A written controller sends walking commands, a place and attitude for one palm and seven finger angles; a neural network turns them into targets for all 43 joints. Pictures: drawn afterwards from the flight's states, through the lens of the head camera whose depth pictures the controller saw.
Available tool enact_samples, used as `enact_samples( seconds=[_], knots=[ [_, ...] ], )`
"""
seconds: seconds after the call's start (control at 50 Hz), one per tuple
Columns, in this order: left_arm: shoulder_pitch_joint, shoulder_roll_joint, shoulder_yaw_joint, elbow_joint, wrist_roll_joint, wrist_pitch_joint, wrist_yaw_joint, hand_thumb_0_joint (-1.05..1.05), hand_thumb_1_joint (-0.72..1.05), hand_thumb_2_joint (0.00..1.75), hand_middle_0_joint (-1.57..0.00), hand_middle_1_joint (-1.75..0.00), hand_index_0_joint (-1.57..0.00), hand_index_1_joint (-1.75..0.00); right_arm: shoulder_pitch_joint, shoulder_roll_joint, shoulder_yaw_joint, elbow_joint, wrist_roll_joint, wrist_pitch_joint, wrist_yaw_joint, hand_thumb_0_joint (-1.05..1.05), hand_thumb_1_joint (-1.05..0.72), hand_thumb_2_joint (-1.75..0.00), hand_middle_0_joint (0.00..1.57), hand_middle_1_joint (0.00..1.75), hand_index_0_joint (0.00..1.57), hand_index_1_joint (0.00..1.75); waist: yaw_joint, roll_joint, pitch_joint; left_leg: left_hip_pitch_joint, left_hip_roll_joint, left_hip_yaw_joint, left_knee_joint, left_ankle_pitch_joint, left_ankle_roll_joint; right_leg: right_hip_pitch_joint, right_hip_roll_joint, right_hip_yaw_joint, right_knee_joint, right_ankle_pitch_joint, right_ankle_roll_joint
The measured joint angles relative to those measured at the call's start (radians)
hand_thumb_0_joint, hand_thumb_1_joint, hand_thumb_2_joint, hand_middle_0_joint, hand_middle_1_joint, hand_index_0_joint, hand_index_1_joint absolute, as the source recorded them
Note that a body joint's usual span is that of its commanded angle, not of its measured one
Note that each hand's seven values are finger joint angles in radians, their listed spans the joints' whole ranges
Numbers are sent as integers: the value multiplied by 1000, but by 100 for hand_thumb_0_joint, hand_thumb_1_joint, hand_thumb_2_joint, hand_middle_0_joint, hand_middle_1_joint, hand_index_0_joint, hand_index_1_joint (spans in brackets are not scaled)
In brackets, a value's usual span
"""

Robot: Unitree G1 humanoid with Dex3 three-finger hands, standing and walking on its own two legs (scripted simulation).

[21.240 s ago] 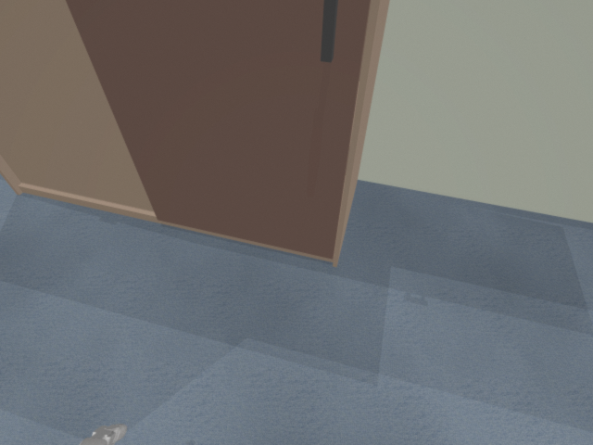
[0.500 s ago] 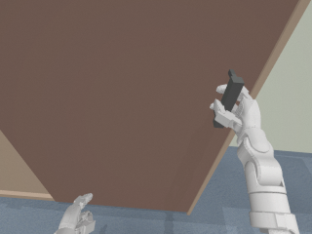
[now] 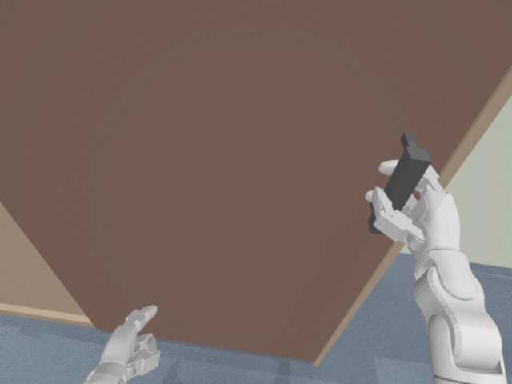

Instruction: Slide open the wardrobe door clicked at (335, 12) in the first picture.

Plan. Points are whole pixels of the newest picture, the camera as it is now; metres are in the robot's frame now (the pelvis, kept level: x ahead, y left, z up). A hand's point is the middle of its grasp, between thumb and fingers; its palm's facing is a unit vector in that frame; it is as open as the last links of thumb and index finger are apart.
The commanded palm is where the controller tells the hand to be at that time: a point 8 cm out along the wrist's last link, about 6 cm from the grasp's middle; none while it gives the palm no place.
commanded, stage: tug the door sideways, standing still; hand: right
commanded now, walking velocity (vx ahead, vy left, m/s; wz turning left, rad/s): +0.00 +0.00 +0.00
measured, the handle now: (392, 184) +0.37 -0.15 +0.18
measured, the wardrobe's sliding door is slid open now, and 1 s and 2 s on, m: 0.00 0.02 0.09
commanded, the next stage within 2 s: step sideways, sliding the door along in 0.68 s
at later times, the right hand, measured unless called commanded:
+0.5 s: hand (378, 212) +0.32 -0.12 +0.18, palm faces +0.11 +0.99 -0.04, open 6.1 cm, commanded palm +0.29 -0.11 +0.19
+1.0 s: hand (365, 212) +0.32 -0.11 +0.17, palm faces +0.04 +0.99 -0.10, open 6.4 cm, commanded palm +0.30 -0.15 +0.18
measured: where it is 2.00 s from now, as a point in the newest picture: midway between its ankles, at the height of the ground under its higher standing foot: outside the picture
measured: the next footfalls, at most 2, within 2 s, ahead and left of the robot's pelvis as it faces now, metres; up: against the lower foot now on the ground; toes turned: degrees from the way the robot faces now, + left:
right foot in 1.34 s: +0.00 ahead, -0.08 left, +0.00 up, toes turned -14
left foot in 1.74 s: +0.19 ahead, +0.34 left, +0.00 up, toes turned -5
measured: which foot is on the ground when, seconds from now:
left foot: down 0.00-1.00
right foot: down 0.00-1.00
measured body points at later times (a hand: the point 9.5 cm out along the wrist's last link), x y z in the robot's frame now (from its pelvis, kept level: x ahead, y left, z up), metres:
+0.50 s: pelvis -0.02 -0.01 -0.01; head -0.02 +0.01 +0.44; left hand +0.21 +0.16 -0.09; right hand +0.30 -0.17 +0.18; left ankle -0.07 +0.10 -0.73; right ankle -0.08 -0.12 -0.74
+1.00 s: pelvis -0.06 +0.00 -0.01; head -0.03 +0.01 +0.44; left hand +0.10 +0.20 -0.13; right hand +0.31 -0.16 +0.18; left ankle -0.08 +0.09 -0.72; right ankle -0.08 -0.12 -0.74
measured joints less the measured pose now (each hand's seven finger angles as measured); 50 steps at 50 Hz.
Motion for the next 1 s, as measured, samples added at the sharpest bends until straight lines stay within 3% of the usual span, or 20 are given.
enact_samples(
  seconds=[0.14, 0.26, 0.58, 0.8, 0.92, 1.0],
  knots=[
    [-9, 15, 15, 45, 8, -16, 14, 1, 91, 90, -20, -30, -20, -30, -63, 52, 87, -4, -42, 27, -39, -1, -69, -80, 35, 139, 29, 138, -49, -5, 17, 8, 10, 45, 24, -32, -3, -11, 11, 51, 29, -37, 1],
    [-33, -2, 10, 59, 17, -9, 10, 1, 91, 90, -20, -30, -20, -30, -124, 98, 135, 59, -75, 21, -64, 0, -68, -84, 35, 139, 31, 139, -69, -13, 25, 0, 22, 71, 54, -16, -9, -24, 23, 82, 45, -22, -6],
    [-43, -48, -10, 54, 23, 8, -19, 1, 91, 90, -20, -30, -20, -30, -305, 151, 211, 271, -131, -37, -127, -1, -72, -82, 33, 140, 24, 140, -76, -4, 45, -33, 39, 62, 84, -26, -16, -75, 51, 112, 85, -26, -12],
    [-8, -45, -2, 96, 19, 4, -23, 1, 91, 90, -20, -30, -20, -30, -417, 154, 226, 428, -119, -81, -172, -1, -73, -80, 32, 140, 24, 140, -61, 4, 58, -58, 42, 46, 90, -5, -27, -104, 53, 97, 107, -7, -19],
    [-32, -57, -15, 111, 42, 5, 39, 1, 91, 90, -20, -30, -20, -30, -422, 34, 204, 509, -90, -303, -104, -5, -66, -79, 37, 140, 26, 139, -32, 22, 105, -109, 29, 3, 151, -23, -18, -109, 42, 58, 89, 12, -20],
    [-18, -61, 3, 117, 41, -4, 59, 1, 91, 90, -20, -30, -20, -30, -414, 6, 179, 498, -85, -380, -93, -7, -64, -81, 41, 140, 27, 138, -28, 2, 147, -145, -11, -5, 257, -127, -2, -118, 18, 71, 94, 15, -8]
  ],
)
